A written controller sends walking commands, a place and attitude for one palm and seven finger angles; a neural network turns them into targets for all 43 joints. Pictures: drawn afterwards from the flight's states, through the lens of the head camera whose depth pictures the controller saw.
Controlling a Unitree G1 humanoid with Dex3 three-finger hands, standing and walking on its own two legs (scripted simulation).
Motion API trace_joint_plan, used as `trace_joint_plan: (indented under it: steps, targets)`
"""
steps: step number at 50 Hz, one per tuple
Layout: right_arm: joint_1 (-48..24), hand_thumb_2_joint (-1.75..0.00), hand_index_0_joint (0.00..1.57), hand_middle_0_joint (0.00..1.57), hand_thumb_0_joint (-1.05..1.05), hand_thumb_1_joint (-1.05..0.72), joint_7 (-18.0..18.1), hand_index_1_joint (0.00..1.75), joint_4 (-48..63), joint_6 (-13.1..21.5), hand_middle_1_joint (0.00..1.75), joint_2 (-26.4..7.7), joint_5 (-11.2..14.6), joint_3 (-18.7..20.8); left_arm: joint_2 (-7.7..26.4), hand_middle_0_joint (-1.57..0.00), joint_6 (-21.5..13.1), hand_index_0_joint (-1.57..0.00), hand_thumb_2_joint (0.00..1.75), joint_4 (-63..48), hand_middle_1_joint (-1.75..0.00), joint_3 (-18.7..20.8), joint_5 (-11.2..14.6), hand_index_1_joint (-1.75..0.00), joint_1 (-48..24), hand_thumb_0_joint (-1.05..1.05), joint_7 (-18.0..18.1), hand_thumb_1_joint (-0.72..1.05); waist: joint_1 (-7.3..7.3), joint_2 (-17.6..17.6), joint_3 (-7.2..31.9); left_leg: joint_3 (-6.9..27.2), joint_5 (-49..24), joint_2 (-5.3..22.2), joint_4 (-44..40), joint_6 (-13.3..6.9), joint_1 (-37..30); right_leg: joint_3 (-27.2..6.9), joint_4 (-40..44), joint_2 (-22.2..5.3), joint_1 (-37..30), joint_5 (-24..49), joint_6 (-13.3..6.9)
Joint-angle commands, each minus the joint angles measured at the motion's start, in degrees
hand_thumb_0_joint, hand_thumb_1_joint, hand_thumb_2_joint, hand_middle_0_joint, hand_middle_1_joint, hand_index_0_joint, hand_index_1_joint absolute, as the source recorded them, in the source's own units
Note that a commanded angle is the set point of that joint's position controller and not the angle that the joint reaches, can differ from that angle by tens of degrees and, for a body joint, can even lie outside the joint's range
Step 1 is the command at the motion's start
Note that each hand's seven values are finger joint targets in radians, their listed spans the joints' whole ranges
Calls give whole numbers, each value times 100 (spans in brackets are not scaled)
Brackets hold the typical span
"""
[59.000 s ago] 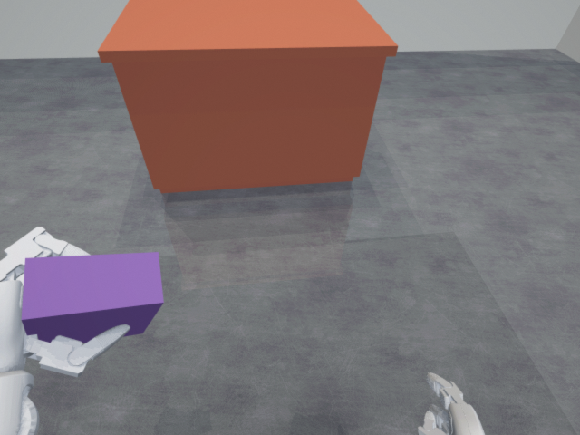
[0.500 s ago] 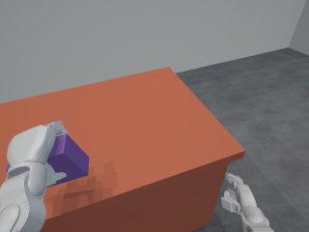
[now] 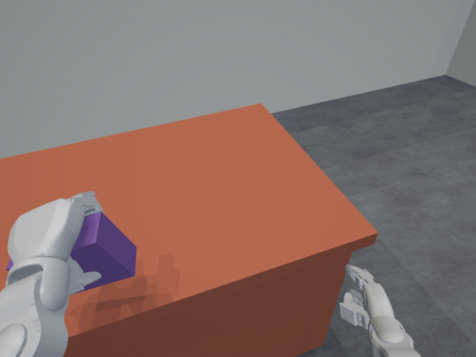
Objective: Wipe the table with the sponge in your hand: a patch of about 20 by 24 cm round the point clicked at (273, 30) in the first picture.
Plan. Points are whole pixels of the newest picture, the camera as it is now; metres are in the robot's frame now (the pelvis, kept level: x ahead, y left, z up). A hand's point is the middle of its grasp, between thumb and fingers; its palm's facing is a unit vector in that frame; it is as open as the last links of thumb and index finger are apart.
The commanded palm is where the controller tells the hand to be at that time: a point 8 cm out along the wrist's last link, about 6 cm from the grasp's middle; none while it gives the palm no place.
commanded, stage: bring the sponge back beside the body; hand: left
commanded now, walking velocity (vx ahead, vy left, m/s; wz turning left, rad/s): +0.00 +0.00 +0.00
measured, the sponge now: (86, 261) +0.20 +0.29 +0.10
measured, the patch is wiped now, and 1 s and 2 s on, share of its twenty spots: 1.00 1.00 1.00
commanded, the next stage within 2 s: step back with the hand held close in 0.12 s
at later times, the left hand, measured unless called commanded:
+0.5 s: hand (90, 228) +0.20 +0.24 +0.19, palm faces +0.37 -0.84 -0.40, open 9.7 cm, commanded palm +0.15 +0.29 +0.20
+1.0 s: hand (44, 245) +0.16 +0.28 +0.20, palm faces +0.45 -0.79 -0.41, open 9.7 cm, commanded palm +0.11 +0.31 +0.20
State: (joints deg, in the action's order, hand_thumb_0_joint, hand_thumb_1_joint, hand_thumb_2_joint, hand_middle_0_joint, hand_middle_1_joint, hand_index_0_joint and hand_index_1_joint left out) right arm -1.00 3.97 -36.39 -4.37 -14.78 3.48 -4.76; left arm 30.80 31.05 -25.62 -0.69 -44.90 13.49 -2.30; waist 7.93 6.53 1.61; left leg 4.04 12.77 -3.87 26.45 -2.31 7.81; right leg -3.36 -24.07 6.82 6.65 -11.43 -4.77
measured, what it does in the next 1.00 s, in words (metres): shifts its weight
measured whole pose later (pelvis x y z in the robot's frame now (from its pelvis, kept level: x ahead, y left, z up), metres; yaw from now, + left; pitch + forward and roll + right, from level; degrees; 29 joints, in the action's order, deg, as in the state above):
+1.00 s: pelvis -0.05 +0.03 -0.01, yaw +1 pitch +2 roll -3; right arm 12.4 4.0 -33.0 2.2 -12.5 0.0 -1.4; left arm 24.3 -7.5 -33.9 23.8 1.5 23.2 6.6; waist 0.7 1.4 2.6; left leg 5.2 12.3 -4.1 36.7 -3.9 25.6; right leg -2.7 -31.2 7.0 19.4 -13.3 -1.5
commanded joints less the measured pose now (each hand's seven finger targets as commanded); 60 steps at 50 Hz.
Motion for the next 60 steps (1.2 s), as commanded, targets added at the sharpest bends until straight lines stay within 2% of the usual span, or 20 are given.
trace_joint_plan:
  steps: [1,11,12,13,14,15,16,20,25,29,35,40,42,44,47,52,55,57,59,60]
  targets:
    - [-1607,-90,20,20,0,-90,37,30,1179,403,30,-489,-33,200,1223,-120,-112,-120,130,-1187,-160,884,-275,-160,-1296,0,251,10,7,-110,701,435,-623,197,-346,-119,-26,-804,532,-509,-32,-5,-83]
    - [-1604,-90,20,20,0,-90,15,30,1185,395,30,-498,-44,205,1276,-120,-95,-120,130,-1252,-160,948,-276,-160,-1255,0,270,10,18,-96,767,433,-803,195,-309,-113,-33,-830,493,-521,-128,266,-99]
    - [-1476,-90,20,20,0,-90,43,30,997,356,30,-524,-23,192,1118,-120,-13,-120,130,-390,-160,829,-367,-160,-1221,0,276,10,-106,-462,386,397,-720,204,-335,-66,65,-785,574,-492,186,127,-63]
    - [-332,-90,20,20,0,-90,-5,30,2271,371,30,-410,-37,304,597,-120,-1650,-120,130,-2187,-160,2284,4605,-160,-2414,0,529,10,-693,-1283,-554,663,44,234,140,-209,269,-1178,897,-644,1251,418,108]
    - [21,-90,20,20,0,-90,21,30,1771,413,30,-447,-166,184,1000,-120,-2154,-120,130,-677,-160,2393,4594,-160,-885,0,631,10,-540,-1680,-57,623,104,233,284,-234,149,-1029,850,-789,1227,247,47]
    - [403,-90,20,20,0,-90,56,30,1806,421,30,-507,-142,303,962,-120,-2573,-120,130,-1155,-160,2754,4800,-160,-460,0,750,10,-506,-1508,150,694,94,241,407,-199,24,-1158,918,-1036,1286,317,160]
    - [464,-90,20,20,0,-90,63,30,1741,436,30,-442,-156,301,608,-120,-2886,-120,130,-1573,-160,2557,4910,-160,-153,0,770,10,-583,-1208,547,598,20,351,578,-192,15,-978,776,-1264,1138,516,161]
    - [646,-90,20,20,0,-90,120,30,1552,521,30,-641,-234,442,851,-120,-3627,-120,130,-2643,-160,3055,5094,-160,368,0,1016,10,-694,324,1079,792,-722,705,533,-162,358,-828,17,-1459,847,1541,113]
    - [760,-90,20,20,0,-90,133,30,1402,586,30,-690,-213,606,634,-120,-3823,-120,130,-2130,-160,3119,5043,-160,721,0,1066,10,-743,-119,1095,1047,-1440,932,494,-111,766,-510,-345,-1298,810,1416,153]
    - [775,-90,20,20,0,-90,135,30,1416,644,30,-721,-184,697,487,-120,-3876,-120,130,-1927,-160,3026,5008,-160,863,0,1064,10,-742,-494,858,1074,-468,888,486,-127,1247,-476,-198,-1240,932,776,143]
    - [744,-90,20,20,0,-90,123,30,1400,745,30,-789,-236,722,677,-120,-4067,-120,130,-2423,-160,3134,4881,-160,948,0,1162,10,-787,-331,672,1170,1021,863,234,-171,1774,-591,-256,-1251,1061,-23,61]
    - [776,-90,20,20,0,-90,123,30,1368,899,30,-857,-357,755,697,-120,-4202,-120,130,-2520,-160,3378,4662,-160,849,0,1169,10,-734,541,699,1859,2157,1278,-909,-497,3006,-153,-1389,-471,-1,-19,380]
    - [833,-90,20,20,0,-90,113,30,1319,968,30,-798,-440,765,461,-120,-4229,-120,130,-2420,-160,3239,4571,-160,627,0,1116,10,-727,562,566,2095,2280,1447,-1212,-616,3246,-101,-1771,-249,-131,-290,479]
    - [916,-90,20,20,0,-90,95,30,1252,1009,30,-751,-448,765,357,-120,-4225,-120,130,-2093,-160,3187,4566,-160,558,0,1043,10,-722,67,420,2050,1935,1447,-1007,-660,3132,-130,-1407,-240,-120,-297,481]
    - [847,-90,20,20,0,-90,72,30,1190,999,30,-712,-375,715,170,-120,-4219,-120,130,-1858,-160,2905,4683,-160,499,0,954,10,-752,-277,555,1669,639,1248,-394,-408,2158,-205,-573,-452,340,253,354]
    - [763,-90,20,20,0,-90,48,30,1277,857,30,-626,-288,727,185,-120,-4220,-120,130,-2234,-160,2721,4773,-160,518,0,1014,10,-836,-506,736,865,987,729,907,-83,1619,-1028,-104,-1416,1370,578,-115]
    - [789,-90,20,20,0,-90,56,30,1264,775,30,-548,-290,741,540,-120,-4310,-120,130,-2694,-160,3003,4834,-160,559,0,1137,10,-914,-737,884,548,722,562,1934,117,1058,-1357,129,-1998,2081,919,-428]
    - [744,-90,20,20,0,-90,59,30,1351,710,30,-464,-269,720,496,-120,-4317,-120,130,-2716,-160,3032,4855,-160,766,0,1173,10,-930,-755,919,485,337,650,1847,134,1049,-1162,-169,-2013,2088,1465,-364]
    - [698,-90,20,20,0,-90,78,30,1402,667,30,-486,-265,736,580,-120,-4331,-120,130,-2749,-160,3159,4872,-160,805,0,1197,10,-908,-551,773,607,639,818,1423,74,1121,-927,-373,-1739,2316,855,-188]
    - [664,-90,20,20,0,-90,97,30,1402,682,30,-550,-287,748,673,-120,-4349,-120,130,-2827,-160,3284,4848,-160,776,0,1211,10,-891,-67,738,817,816,1041,849,-3,1163,-645,-701,-1442,2351,379,-34]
